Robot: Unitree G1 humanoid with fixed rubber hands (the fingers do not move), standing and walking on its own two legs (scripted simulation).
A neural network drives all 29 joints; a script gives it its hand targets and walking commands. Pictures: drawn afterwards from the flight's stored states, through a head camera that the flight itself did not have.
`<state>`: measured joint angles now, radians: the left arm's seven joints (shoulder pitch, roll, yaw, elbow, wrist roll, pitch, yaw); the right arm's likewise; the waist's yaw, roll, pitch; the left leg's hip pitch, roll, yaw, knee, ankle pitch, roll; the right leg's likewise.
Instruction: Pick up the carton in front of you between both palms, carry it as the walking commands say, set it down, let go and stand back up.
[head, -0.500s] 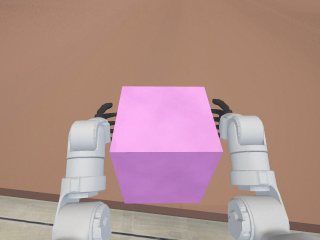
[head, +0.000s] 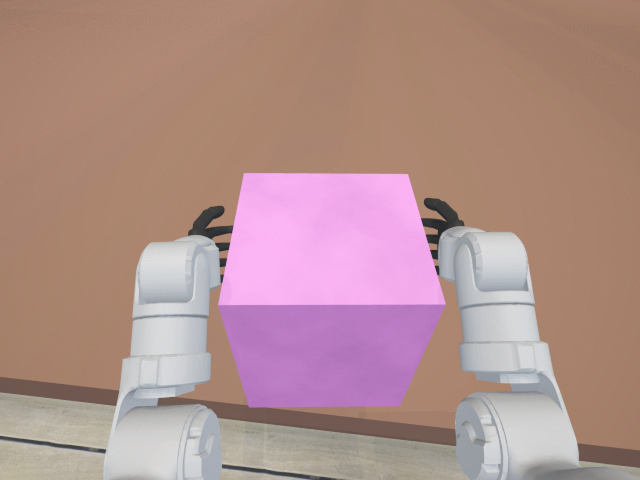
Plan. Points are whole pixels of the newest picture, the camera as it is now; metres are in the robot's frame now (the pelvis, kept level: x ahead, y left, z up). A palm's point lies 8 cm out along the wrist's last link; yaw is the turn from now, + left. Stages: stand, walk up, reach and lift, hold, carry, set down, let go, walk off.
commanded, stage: carry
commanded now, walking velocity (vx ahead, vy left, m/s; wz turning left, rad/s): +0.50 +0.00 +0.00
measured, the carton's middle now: (325, 295) +0.34 +0.00 +0.05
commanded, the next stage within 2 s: none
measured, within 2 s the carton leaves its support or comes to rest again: neither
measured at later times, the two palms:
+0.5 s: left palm (254, 146) +0.51 +0.09 +0.17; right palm (463, 135) +0.52 -0.21 +0.18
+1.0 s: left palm (249, 45) +0.88 +0.13 +0.17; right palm (394, 56) +0.82 -0.16 +0.17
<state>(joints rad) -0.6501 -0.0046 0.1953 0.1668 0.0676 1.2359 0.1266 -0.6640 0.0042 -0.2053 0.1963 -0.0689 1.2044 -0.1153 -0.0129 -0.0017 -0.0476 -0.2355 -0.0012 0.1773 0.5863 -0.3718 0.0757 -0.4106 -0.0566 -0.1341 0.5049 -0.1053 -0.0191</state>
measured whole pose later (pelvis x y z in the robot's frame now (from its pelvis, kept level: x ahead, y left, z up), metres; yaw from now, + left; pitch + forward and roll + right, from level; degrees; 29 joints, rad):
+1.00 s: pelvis +0.47 +0.05 +0.07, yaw -5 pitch +3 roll +2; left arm -0.77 -0.02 0.33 -0.06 0.07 1.30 0.12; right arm -0.76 0.05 -0.24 -0.03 -0.03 1.25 -0.16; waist -0.12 -0.03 0.17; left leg -0.73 -0.04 0.19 1.02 -0.35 0.13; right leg -0.57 0.06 0.13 1.66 -0.32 -0.07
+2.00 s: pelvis +1.12 +0.07 +0.15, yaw -5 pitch +6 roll +0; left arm -0.32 -0.13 0.22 -0.23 0.10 1.20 0.09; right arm -0.34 0.18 -0.19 -0.18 -0.13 1.15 -0.10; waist -0.01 -0.02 -0.01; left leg -0.37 0.05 0.20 0.42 -0.14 0.04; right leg -0.38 -0.02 -0.05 1.08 -0.45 0.01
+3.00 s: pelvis +1.58 +0.02 +0.15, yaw -6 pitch +5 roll +1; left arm -0.17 -0.13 0.12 -0.32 0.12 1.22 0.09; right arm -0.18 0.14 -0.11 -0.30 -0.12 1.19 -0.08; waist -0.01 -0.01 -0.12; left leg -0.37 0.06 0.21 0.48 -0.19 0.04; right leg -0.09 -0.08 -0.14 0.46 -0.38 0.05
